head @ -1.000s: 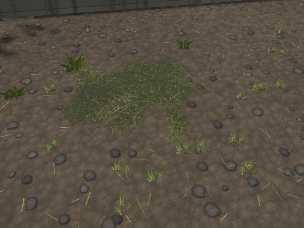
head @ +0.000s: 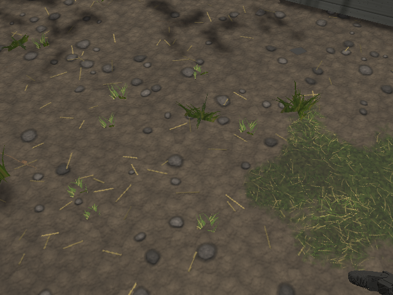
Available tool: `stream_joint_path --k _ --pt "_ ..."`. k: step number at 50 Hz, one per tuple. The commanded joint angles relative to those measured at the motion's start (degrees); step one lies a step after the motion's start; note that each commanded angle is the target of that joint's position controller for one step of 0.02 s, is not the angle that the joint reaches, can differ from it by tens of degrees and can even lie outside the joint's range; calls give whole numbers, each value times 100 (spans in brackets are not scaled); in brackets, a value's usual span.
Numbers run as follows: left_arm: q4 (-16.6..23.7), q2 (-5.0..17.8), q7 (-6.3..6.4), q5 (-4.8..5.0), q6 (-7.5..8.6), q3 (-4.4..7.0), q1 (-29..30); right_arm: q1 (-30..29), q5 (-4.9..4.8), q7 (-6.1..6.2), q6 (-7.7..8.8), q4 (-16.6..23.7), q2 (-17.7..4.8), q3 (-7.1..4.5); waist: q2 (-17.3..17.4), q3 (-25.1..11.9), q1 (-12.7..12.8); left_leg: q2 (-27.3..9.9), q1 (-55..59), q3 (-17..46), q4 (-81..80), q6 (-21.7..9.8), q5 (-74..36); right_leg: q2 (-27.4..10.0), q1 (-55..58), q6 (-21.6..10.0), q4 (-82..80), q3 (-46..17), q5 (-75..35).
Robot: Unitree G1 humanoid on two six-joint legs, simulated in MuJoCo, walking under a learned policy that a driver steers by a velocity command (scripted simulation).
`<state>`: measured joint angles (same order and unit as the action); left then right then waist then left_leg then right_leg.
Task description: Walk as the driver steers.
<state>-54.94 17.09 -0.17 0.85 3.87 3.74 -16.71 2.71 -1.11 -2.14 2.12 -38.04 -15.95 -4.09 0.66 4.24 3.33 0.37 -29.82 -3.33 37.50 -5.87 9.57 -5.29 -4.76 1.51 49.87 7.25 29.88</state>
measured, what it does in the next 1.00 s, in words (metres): walks ahead, turning right: right foot, then left foot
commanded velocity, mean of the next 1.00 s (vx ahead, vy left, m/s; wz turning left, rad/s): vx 0.13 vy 0.00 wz -0.40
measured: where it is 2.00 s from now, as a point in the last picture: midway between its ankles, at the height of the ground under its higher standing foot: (306, 269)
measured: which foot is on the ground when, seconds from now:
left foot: down 0.00-0.46, up 0.48-0.86, down 0.88-1.00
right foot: up 0.00-0.42, down 0.44-0.88, up 0.90-1.00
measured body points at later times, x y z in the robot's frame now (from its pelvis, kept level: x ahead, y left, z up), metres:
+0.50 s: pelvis +0.21 -0.03 +0.01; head +0.25 -0.05 +0.45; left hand +0.41 +0.21 -0.10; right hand +0.29 -0.33 -0.11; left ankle +0.12 +0.10 -0.66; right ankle +0.28 -0.13 -0.71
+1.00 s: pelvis +0.28 +0.00 +0.02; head +0.32 +0.01 +0.47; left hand +0.57 +0.18 -0.08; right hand +0.25 -0.31 -0.07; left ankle +0.35 +0.11 -0.71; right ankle +0.23 -0.11 -0.64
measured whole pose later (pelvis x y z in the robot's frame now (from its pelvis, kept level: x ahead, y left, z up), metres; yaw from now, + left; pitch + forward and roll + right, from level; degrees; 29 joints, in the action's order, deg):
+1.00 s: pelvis +0.28 +0.00 +0.02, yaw -30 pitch +2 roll -1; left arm -38.9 19.6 1.3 0.9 -2.6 5.6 -8.1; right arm 10.9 1.4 2.0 0.8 -42.8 -15.6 -4.1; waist -2.6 1.3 -0.4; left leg -0.8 -16.7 1.1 28.0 0.0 13.9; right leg 6.2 -31.5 2.1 60.2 -6.6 25.8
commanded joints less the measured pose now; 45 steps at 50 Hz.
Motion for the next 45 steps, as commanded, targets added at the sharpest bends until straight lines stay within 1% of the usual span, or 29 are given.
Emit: stream_joint_path --k 1,2,3,4,6,8,11,14,17,19,20,21,22,23,24,25,26,27,28,29,30,31,34,37,40,42,43,44,45 --pt "648 846 -126 321 346 80 502 1961 94 59 91 -133 -1059 -308 568 -1771 -1102 -2097 4699 3672 -1963 -1309 332 109 -3993 -328 2940 -996 -12" --pt "649 751 -76 255 346 51 622 1461 111 67 140 -87 -925 -248 185 -1248 -835 -1914 3750 2857 -1955 -1106 -807 -159 -3770 -332 2519 -1003 -507" --pt "544 743 -33 125 287 86 585 1070 163 66 177 -67 -703 -186 116 -914 -604 -1706 2971 2146 -1988 -970 -1840 -311 -3397 -272 2179 -1015 -717" --pt "435 713 -19 100 178 108 313 874 223 71 221 -58 -571 -145 213 -842 -370 -1578 2454 1656 -2106 -878 -2455 -404 -2905 -230 2033 -1094 -839" --pt "285 470 24 96 -38 92 -24 717 234 81 328 -156 -522 -137 192 -789 -135 -1495 1942 1058 -2362 -840 -3139 -319 -2466 -110 1728 -1097 -1010" --pt "320 344 67 47 -146 84 57 607 268 150 379 -250 -586 -152 221 -630 -51 -1415 1734 509 -2519 -780 -3511 -191 -2537 -3 1279 -1128 -1492" --pt "485 240 19 -40 -140 49 429 474 277 296 329 -320 -578 -135 333 -529 -117 -1118 1734 -278 -2557 -561 -3346 -92 -2440 57 24 -939 -2665" --pt "753 193 -103 -57 -134 11 946 690 232 409 215 -470 -716 -166 315 -555 -388 -1242 2213 -439 -2426 -522 -3298 17 -2478 36 -801 -734 -3216" --pt "985 314 -221 -57 -171 56 1145 758 143 464 50 -570 -795 -207 361 -533 -449 -1502 2765 -406 -2023 -478 -3300 97 -2698 -93 -1120 -617 -2707" --pt "1095 392 -299 -64 -185 101 1121 678 61 512 -62 -556 -843 -236 436 -524 -388 -1623 2941 -373 -1548 -381 -3505 211 -2677 -243 -1247 -472 -2141" --pt "1097 446 -327 -61 -183 138 943 595 20 544 -110 -521 -881 -254 460 -588 -282 -1603 2951 -394 -1146 -297 -3827 346 -2458 -345 -1406 -353 -1951" --pt "1028 534 -328 -57 -159 202 553 510 -19 577 -152 -485 -875 -255 382 -759 -63 -1425 2862 -532 -485 -116 -4049 553 -1910 -493 -1864 -223 -2265" --pt "963 907 -265 -91 -129 345 68 728 11 583 -154 -497 -831 -242 -56 -1090 131 -999 2513 -685 578 253 -3461 528 -970 -750 -2366 -589 -3881" --pt "1015 1522 -111 -134 -146 492 -217 779 260 537 -98 -301 -561 -138 -1244 -1546 61 -371 1070 -747 2373 716 -420 -650 343 -1367 -2146 -2247 -6929" --pt "1142 1625 -105 -249 -159 456 -122 1073 273 451 -57 -173 -319 -47 -1742 -2456 -215 652 -378 224 3909 938 3266 -1750 1538 -2727 -2448 -4437 -7055" --pt "1316 1284 -142 -171 -173 374 102 893 109 360 -40 -278 -647 -106 -868 -2549 12 252 -595 1023 4223 843 3001 -1526 1357 -2556 -2653 -4009 -5940" --pt "1413 1030 -121 -70 -180 320 484 565 10 350 -55 -192 -704 -127 -588 -1945 -54 72 -854 951 4024 775 2527 -1245 828 -2232 -2740 -3372 -4990" --pt "1439 847 -87 28 -217 275 727 458 70 420 -103 -258 -669 -150 -115 -1406 -182 -126 -862 876 3520 796 2176 -954 184 -1888 -2894 -2981 -4168" --pt "1474 729 -28 58 -268 240 902 370 155 501 -167 -231 -754 -194 -189 -1138 -266 -229 -662 864 3047 827 1898 -767 -365 -1713 -3027 -2797 -3616" --pt "1515 742 17 -5 -322 238 966 412 161 514 -217 -216 -713 -197 -396 -1051 -369 -183 -315 799 2795 856 1701 -572 -779 -1630 -3136 -2679 -3337" --pt "1550 805 49 -65 -354 264 978 492 158 521 -231 -219 -610 -178 -563 -1043 -404 -104 -160 746 2479 896 1578 -463 -921 -1602 -3180 -2622 -3328" --pt "1576 870 84 -87 -375 293 942 552 145 531 -221 -232 -523 -154 -647 -1093 -406 -56 -71 723 2146 945 1515 -406 -932 -1596 -3171 -2568 -3428" --pt "1648 1015 179 -40 -426 362 900 512 139 547 -183 -239 -445 -106 -694 -1279 -328 3 152 787 1352 1062 1150 -326 -907 -1518 -3091 -2610 -3127" --pt "1744 1004 211 -45 -507 366 980 433 108 506 -156 -212 -505 -111 -871 -1241 -261 64 407 830 811 1085 915 -245 -1070 -1410 -3114 -2855 -2309" --pt "1821 978 193 -42 -570 354 981 451 79 429 -65 -181 -570 -129 -1016 -1166 -215 139 628 843 176 1006 961 -234 -977 -1328 -2976 -3229 -2169" --pt "1896 947 203 -1 -621 333 1086 710 68 362 16 -239 -577 -150 -1046 -1147 -377 181 1093 752 -731 877 601 -127 -994 -1184 -2716 -3350 -2406" --pt "1932 881 220 27 -652 308 1102 923 75 334 45 -305 -630 -180 -997 -1127 -502 90 1569 728 -1407 776 139 49 -1173 -1012 -2500 -3283 -2350" --pt "1977 652 231 10 -664 239 955 1097 167 351 43 -310 -991 -273 -462 -1196 -453 -767 2181 1387 -1770 479 -15 383 -1714 -704 -1836 -2932 -1563" --pt "2127 400 205 13 -616 190 798 886 313 390 -42 -252 -1524 -378 1281 -932 -111 -1944 2432 2799 -2046 -309 -969 1366 -2931 -356 -673 -1703 35"
Velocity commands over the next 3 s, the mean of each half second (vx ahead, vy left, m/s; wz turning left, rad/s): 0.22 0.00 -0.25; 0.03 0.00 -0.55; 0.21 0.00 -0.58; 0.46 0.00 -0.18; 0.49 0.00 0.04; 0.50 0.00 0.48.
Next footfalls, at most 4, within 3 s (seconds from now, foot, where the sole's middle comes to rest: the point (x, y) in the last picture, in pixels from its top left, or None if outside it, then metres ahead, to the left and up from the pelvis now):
0.44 right None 0.32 -0.13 -0.75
0.88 left None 0.39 0.09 -0.75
1.30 right None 0.23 -0.13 -0.75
1.76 left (283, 237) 0.63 -0.24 -0.75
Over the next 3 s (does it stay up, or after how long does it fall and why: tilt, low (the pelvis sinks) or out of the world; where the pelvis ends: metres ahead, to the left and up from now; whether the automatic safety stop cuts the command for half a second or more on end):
stays up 0.91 -0.69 0.03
